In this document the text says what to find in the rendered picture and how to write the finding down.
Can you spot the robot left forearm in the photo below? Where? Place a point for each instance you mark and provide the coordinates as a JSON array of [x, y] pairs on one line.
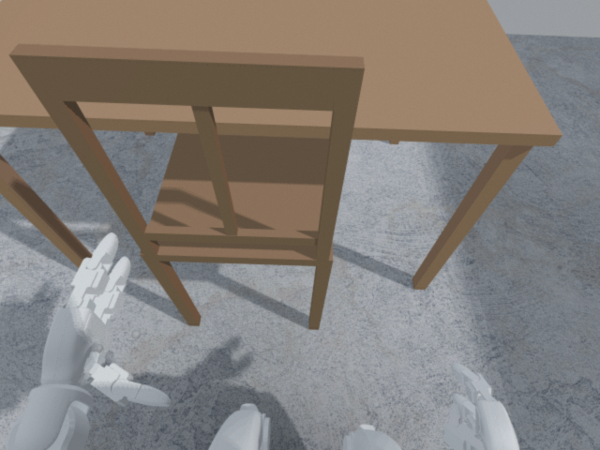
[[55, 419]]

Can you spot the robot thigh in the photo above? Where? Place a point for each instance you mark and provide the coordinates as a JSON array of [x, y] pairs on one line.
[[243, 430], [366, 439]]

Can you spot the chair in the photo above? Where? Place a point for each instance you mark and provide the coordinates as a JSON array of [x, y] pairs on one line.
[[223, 198]]

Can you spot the right robot hand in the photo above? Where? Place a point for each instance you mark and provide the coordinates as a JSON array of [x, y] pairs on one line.
[[488, 424]]

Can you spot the robot right thigh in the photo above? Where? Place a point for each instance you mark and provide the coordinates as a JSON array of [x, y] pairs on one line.
[[366, 439]]

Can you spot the table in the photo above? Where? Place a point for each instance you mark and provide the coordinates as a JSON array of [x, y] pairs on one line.
[[436, 71]]

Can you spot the left robot hand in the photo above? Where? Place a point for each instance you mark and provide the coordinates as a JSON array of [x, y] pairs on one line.
[[84, 322]]

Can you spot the robot left thigh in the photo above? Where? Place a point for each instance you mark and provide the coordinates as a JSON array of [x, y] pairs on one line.
[[243, 430]]

